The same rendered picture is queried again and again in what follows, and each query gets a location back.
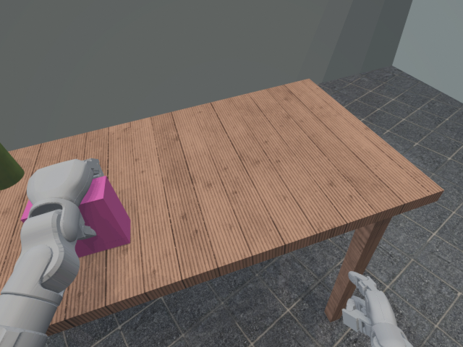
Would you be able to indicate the table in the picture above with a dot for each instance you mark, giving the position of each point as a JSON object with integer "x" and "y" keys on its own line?
{"x": 218, "y": 187}

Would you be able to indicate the robot right forearm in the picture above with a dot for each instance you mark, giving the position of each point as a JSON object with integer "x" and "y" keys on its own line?
{"x": 388, "y": 335}

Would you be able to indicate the sponge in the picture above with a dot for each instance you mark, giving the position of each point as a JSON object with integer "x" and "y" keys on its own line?
{"x": 102, "y": 210}

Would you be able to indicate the robot left hand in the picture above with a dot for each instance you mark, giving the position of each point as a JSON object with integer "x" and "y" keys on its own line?
{"x": 68, "y": 180}

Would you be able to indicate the robot right hand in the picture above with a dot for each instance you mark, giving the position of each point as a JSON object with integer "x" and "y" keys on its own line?
{"x": 360, "y": 315}

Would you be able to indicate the robot left forearm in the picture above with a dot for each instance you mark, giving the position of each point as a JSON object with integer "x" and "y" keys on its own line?
{"x": 47, "y": 265}

